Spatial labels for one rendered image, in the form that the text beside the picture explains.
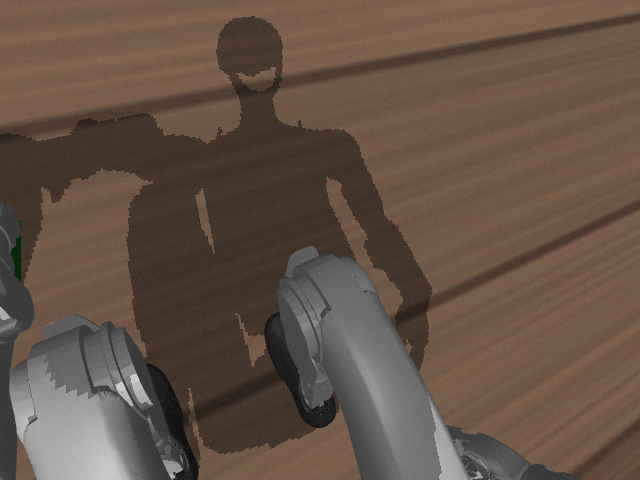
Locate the left robot foot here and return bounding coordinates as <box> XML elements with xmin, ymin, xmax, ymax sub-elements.
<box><xmin>146</xmin><ymin>364</ymin><xmax>199</xmax><ymax>480</ymax></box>

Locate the right robot foot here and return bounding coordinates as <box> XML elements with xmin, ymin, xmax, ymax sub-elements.
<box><xmin>264</xmin><ymin>312</ymin><xmax>336</xmax><ymax>428</ymax></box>

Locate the right robot hand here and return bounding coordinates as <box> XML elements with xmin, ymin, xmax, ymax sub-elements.
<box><xmin>446</xmin><ymin>425</ymin><xmax>532</xmax><ymax>480</ymax></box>

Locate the carton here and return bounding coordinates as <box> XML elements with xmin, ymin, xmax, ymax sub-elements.
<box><xmin>11</xmin><ymin>220</ymin><xmax>21</xmax><ymax>282</ymax></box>

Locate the left robot arm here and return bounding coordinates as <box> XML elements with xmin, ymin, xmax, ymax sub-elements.
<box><xmin>0</xmin><ymin>196</ymin><xmax>34</xmax><ymax>480</ymax></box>

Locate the right robot arm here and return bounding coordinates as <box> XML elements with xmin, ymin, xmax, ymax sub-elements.
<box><xmin>520</xmin><ymin>464</ymin><xmax>581</xmax><ymax>480</ymax></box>

